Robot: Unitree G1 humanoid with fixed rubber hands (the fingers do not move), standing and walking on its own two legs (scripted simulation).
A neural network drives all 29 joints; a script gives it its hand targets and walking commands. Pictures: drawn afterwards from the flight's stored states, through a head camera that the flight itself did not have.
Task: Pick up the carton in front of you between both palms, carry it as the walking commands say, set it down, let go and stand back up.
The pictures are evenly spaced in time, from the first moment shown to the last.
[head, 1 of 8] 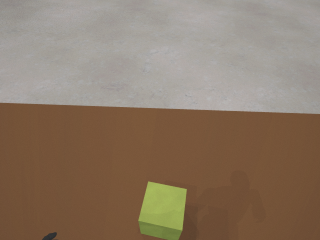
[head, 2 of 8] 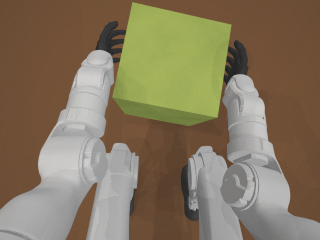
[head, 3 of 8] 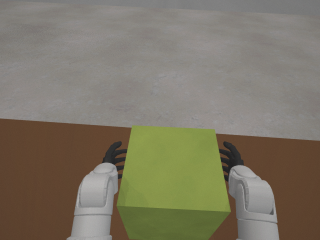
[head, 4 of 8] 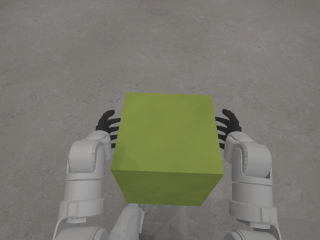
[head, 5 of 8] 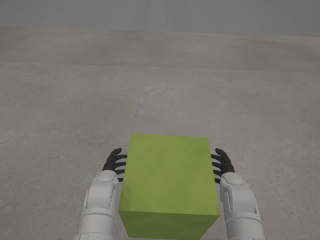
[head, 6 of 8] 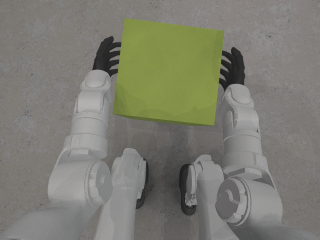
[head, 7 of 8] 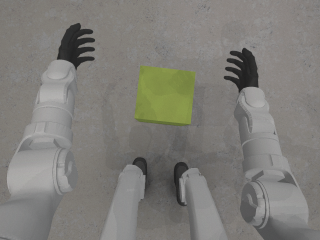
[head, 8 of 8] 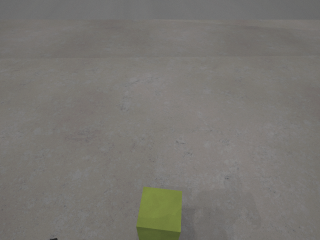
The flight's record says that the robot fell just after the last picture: no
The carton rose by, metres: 0.70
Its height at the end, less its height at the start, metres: -0.09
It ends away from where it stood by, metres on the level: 3.04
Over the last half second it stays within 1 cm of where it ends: yes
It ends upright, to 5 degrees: yes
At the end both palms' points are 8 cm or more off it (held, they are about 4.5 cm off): yes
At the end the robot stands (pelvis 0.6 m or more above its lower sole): yes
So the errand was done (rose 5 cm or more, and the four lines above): yes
